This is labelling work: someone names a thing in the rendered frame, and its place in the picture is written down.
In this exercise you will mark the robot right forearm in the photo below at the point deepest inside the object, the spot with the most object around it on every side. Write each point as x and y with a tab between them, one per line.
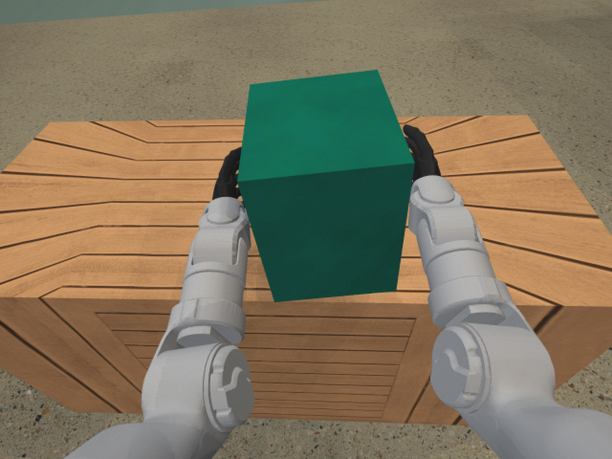
462	283

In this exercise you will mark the pedestal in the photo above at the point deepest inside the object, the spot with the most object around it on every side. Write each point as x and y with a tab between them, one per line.
97	219

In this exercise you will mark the robot left hand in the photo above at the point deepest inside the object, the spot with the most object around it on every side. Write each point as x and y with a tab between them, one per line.
227	181

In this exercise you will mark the robot left forearm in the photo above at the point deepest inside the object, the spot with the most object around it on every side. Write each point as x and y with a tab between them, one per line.
210	307

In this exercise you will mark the right robot upper arm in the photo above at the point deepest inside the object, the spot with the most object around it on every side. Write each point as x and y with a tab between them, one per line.
501	380

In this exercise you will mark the left robot upper arm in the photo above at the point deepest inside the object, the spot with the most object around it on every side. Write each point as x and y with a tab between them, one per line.
192	399

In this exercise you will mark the robot right hand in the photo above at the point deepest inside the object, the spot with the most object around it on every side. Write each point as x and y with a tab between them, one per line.
425	162

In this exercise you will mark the carton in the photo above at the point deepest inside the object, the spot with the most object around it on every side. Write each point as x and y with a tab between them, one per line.
325	175

